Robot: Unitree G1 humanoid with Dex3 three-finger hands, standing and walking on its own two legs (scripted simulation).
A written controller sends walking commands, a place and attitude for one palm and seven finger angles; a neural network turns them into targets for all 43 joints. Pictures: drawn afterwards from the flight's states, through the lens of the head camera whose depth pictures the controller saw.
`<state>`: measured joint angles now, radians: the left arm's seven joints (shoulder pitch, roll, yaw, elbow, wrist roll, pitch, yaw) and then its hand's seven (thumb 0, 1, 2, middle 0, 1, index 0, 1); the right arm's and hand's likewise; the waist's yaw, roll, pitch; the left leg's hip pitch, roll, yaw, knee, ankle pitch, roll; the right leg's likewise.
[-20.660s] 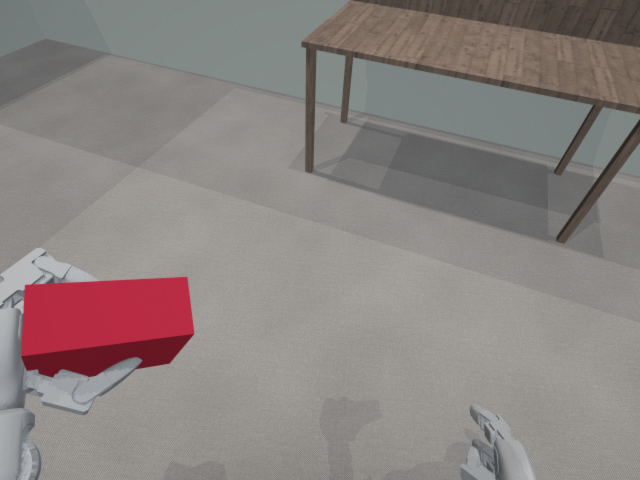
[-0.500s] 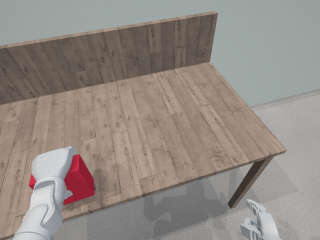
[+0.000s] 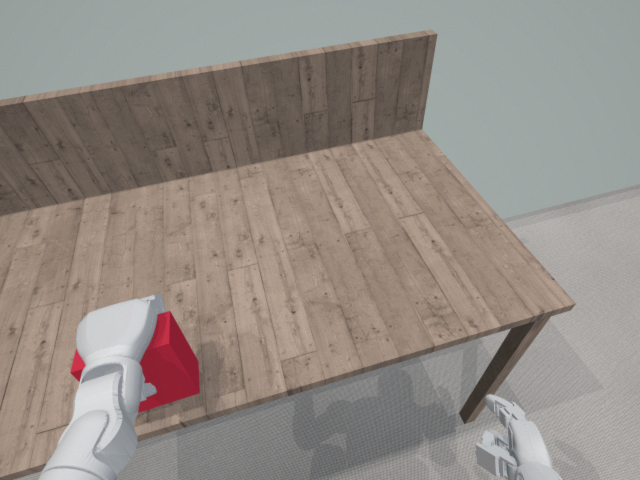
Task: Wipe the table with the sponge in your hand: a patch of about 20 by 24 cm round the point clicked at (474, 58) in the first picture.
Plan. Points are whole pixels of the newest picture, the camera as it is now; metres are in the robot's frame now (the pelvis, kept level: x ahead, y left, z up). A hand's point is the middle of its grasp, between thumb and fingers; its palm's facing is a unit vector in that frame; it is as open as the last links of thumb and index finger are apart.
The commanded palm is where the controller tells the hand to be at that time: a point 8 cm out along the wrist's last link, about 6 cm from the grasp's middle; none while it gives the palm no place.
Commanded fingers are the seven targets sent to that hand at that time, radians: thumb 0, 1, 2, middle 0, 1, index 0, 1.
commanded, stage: move the sponge above the wiping area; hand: left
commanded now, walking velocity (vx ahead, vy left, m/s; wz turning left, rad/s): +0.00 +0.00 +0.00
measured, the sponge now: (148, 374) +0.24 +0.29 -0.04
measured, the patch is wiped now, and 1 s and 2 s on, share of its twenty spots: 0.00 0.00 0.15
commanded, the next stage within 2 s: lower the sponge onto the table in 0.04 s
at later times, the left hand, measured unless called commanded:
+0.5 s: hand (137, 355) +0.24 +0.29 +0.01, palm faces -0.08 -0.07 -0.99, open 9.9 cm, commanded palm +0.23 +0.28 +0.07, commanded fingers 0.00 0.10 1.30 -1.20 -1.60 -1.20 -1.60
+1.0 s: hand (145, 356) +0.25 +0.29 -0.01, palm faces -0.11 -0.07 -0.99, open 9.9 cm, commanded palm +0.23 +0.28 +0.05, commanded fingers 0.00 0.10 1.30 -1.20 -1.60 -1.20 -1.60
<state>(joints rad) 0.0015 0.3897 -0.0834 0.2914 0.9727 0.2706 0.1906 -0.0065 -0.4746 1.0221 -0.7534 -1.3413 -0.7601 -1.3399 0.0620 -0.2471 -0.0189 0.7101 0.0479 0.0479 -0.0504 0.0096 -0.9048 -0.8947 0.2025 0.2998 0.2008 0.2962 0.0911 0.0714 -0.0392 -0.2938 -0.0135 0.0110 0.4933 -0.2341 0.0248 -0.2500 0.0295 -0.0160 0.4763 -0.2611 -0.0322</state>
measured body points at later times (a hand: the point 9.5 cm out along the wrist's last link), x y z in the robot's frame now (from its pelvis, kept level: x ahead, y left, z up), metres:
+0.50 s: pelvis -0.01 +0.00 +0.00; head +0.00 -0.03 +0.45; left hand +0.24 +0.29 +0.07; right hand +0.22 -0.23 -0.10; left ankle +0.01 +0.10 -0.74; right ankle -0.01 -0.10 -0.74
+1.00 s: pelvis -0.01 +0.00 +0.00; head +0.01 -0.02 +0.45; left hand +0.26 +0.29 +0.04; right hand +0.20 -0.24 -0.11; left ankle +0.01 +0.10 -0.74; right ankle -0.01 -0.10 -0.74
